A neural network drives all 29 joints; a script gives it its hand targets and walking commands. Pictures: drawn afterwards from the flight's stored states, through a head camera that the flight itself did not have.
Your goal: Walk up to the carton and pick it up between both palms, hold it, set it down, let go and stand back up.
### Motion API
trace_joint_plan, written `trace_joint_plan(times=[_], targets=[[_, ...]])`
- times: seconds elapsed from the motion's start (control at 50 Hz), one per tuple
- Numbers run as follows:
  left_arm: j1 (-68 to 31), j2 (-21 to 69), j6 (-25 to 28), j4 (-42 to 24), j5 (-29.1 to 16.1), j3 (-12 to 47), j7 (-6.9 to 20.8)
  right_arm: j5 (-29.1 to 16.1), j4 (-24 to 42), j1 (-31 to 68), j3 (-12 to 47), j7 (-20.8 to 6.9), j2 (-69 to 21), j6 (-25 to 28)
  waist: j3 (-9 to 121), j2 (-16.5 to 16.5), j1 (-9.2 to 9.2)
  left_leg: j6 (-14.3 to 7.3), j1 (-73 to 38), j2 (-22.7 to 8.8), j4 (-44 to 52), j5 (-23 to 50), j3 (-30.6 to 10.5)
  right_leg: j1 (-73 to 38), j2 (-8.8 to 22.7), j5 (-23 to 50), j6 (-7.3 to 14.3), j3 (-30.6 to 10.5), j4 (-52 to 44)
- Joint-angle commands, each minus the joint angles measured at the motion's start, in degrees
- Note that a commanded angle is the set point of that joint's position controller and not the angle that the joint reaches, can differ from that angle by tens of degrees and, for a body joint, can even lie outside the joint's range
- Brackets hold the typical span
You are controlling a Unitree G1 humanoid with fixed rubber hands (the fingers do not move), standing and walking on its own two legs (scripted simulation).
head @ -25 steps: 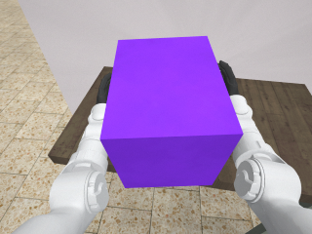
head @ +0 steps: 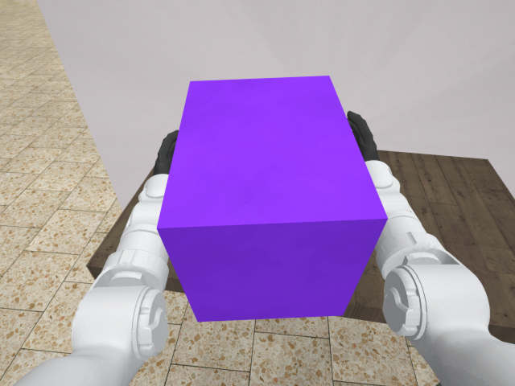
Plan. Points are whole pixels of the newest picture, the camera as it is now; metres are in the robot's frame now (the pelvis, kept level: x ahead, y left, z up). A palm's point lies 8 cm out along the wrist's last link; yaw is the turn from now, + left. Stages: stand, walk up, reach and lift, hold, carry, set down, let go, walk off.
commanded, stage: reach and lift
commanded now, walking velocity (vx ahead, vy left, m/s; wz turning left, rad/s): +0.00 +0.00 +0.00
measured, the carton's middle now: (264, 196) +0.38 +0.00 +0.15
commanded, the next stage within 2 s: hold in 1.96 s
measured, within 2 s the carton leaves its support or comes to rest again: neither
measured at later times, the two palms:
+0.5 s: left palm (139, 148) +0.37 +0.18 +0.24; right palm (374, 129) +0.38 -0.14 +0.27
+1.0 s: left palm (127, 144) +0.37 +0.19 +0.25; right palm (364, 116) +0.38 -0.12 +0.29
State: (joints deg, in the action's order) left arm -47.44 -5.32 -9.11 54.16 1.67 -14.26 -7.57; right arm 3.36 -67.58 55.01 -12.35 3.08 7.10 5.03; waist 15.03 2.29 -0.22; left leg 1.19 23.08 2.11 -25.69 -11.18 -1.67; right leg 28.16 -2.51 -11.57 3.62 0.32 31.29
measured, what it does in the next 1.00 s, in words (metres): stands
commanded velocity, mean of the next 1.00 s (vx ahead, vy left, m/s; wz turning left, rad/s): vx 0.00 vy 0.00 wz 0.00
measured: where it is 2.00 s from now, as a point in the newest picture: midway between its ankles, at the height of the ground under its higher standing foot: outside the picture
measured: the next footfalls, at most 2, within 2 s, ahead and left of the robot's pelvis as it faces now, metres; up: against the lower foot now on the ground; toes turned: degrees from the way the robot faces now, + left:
none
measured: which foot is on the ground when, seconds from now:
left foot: down 0.00-1.00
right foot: down 0.00-1.00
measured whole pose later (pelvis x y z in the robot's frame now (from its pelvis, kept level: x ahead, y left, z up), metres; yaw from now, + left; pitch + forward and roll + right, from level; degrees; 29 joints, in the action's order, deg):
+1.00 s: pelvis -0.02 +0.01 +0.00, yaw +0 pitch -1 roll +2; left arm -54.8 -10.4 -34.2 45.3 1.1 -13.0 -3.7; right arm -8.2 -55.4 63.0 -8.1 10.9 7.7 -24.4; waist 11.3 2.9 -0.2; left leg 0.8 13.8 2.1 -25.7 -11.1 -1.7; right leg 17.8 -2.5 -10.2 3.6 0.3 28.9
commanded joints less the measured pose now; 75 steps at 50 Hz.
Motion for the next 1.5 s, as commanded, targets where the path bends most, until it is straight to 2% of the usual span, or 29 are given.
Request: trace_joint_plan(times=[0.0,0.1,0.22,0.34,0.46,0.58,0.64,0.76,0.94,1.08,1.48], targets=[[-67.1,32.6,1.5,-23.4,-6.3,20.0,7.8,-9.4,19.9,54.0,18.8,-4.7,-44.3,-5.3,32.0,0.7,-1.22,-1.3,0.3,1.4,7.0,5.8,1.3,-40.2,4.6,24.8,-8.5,-2.7,-7.8],[-68.3,31.6,-2.6,-20.6,-6.1,17.8,8.4,-12.0,21.3,56.3,18.1,-3.0,-45.8,-10.3,23.5,1.6,-1.39,-1.8,-1.6,1.7,7.5,2.3,0.9,-37.8,5.1,15.7,-8.4,-4.2,-10.7],[-68.1,31.7,-7.4,-15.2,-3.6,12.6,9.6,-11.7,15.3,56.4,12.6,-2.2,-44.5,-15.2,12.6,0.9,-1.57,-1.7,-2.4,1.2,9.4,-4.4,1.1,-31.7,5.1,-0.8,-7.5,-5.2,-14.7],[-70.8,31.0,-9.8,-14.8,-3.4,9.5,10.6,-12.8,15.3,58.3,11.7,-1.7,-46.0,-18.0,10.3,0.5,-1.27,-2.2,-2.0,1.3,9.8,-5.5,1.5,-30.9,4.9,-4.1,-7.4,-5.5,-15.6],[-73.2,32.0,-11.6,-17.2,-5.3,11.5,11.0,-15.6,21.2,62.6,15.0,-1.0,-48.3,-19.4,13.6,-0.3,-2.19,-2.2,-1.5,1.6,9.5,-4.2,0.9,-33.3,4.8,1.0,-7.6,-5.0,-14.7],[-74.2,32.5,-12.8,-23.4,-8.4,15.6,10.7,-20.0,29.2,63.1,20.6,1.0,-51.4,-21.7,21.1,-0.2,-3.83,-2.4,-1.6,2.3,8.2,-0.2,-0.1,-38.5,4.7,12.9,-8.3,-4.7,-12.6],[-72.9,32.1,-14.4,-24.6,-8.5,16.3,10.8,-22.1,31.0,61.3,22.6,2.2,-51.6,-23.8,21.6,-0.4,-4.26,-2.4,-2.1,2.6,7.5,1.2,-0.4,-39.2,4.4,16.6,-8.6,-4.3,-12.0],[-71.7,30.9,-18.3,-27.3,-7.7,15.9,11.3,-24.5,31.6,58.0,24.2,3.6,-51.1,-28.6,20.2,-1.3,-4.6,-2.7,-3.0,2.6,7.4,0.8,-0.9,-38.7,4.1,16.1,-8.4,-4.1,-11.9],[-76.9,33.7,-20.6,-32.9,-10.4,19.1,10.8,-26.0,33.1,60.8,23.1,2.7,-50.7,-31.8,22.7,-5.0,-5.04,-1.9,-3.1,1.8,6.9,0.3,-2.0,-36.9,2.9,15.3,-6.9,-3.4,-10.4],[-77.4,33.7,-22.0,-32.7,-11.1,18.8,11.0,-25.9,33.2,62.1,22.0,2.2,-50.4,-33.2,22.0,-4.8,-5.25,-2.0,-1.8,1.6,7.4,-1.7,-2.0,-36.8,3.0,14.0,-6.9,-3.5,-10.5],[-77.6,34.2,-25.7,-35.9,-13.0,19.2,10.9,-29.0,35.8,64.7,22.4,1.9,-49.3,-36.9,25.4,-4.9,-5.39,-1.7,-0.9,1.7,7.0,0.1,-2.6,-39.3,2.5,18.4,-6.8,-3.5,-9.8]])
